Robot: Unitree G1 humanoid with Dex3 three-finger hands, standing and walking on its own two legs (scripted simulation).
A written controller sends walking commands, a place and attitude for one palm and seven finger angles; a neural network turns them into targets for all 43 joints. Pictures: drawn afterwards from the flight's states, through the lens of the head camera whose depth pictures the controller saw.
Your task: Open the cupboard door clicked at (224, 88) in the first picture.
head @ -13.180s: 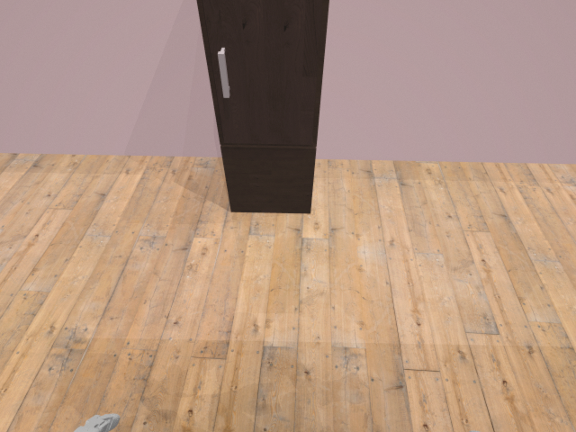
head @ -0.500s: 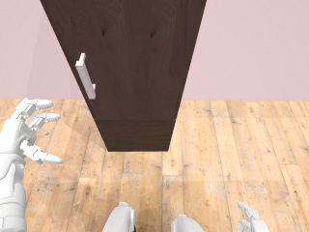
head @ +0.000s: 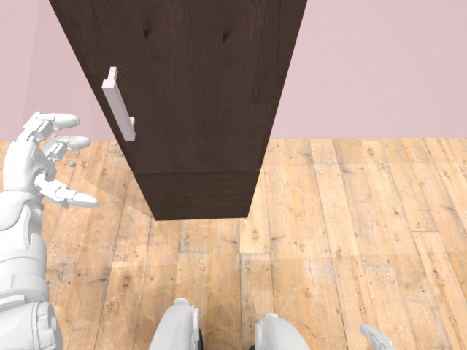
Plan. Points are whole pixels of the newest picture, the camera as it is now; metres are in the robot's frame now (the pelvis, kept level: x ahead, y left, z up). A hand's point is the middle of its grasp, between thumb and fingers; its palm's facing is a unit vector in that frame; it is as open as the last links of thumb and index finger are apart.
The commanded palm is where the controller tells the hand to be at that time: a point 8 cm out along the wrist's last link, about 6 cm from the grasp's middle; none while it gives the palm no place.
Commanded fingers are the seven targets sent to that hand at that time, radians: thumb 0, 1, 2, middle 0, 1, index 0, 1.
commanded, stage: move the hooked fingers beside the handle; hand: left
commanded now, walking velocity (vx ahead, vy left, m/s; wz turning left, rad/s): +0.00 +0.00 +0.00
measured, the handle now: (122, 106) +0.54 +0.23 +0.04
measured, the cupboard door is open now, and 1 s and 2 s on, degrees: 0 0 0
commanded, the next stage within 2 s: slide the fingers in behind the handle in 1.88 s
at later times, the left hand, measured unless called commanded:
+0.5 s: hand (82, 134) +0.46 +0.27 +0.05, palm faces +0.07 -1.00 -0.04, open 14.0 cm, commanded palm +0.45 +0.31 +0.04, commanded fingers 0.00 -0.50 0.30 -0.30 -1.20 -0.30 -1.20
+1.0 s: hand (79, 127) +0.48 +0.29 +0.04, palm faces +0.09 -1.00 -0.04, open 13.9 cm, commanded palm +0.47 +0.32 +0.04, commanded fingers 0.00 -0.50 0.30 -0.30 -1.20 -0.30 -1.20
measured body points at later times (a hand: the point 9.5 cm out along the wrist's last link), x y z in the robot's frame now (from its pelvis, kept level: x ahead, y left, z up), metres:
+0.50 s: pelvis +0.00 +0.00 -0.01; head +0.13 +0.03 +0.42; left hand +0.45 +0.32 +0.06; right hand +0.05 -0.28 -0.12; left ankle +0.06 +0.10 -0.64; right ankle +0.00 -0.11 -0.64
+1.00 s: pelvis +0.00 +0.00 -0.02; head +0.16 +0.03 +0.40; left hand +0.47 +0.34 +0.05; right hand +0.02 -0.27 -0.12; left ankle +0.06 +0.10 -0.64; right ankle +0.00 -0.11 -0.64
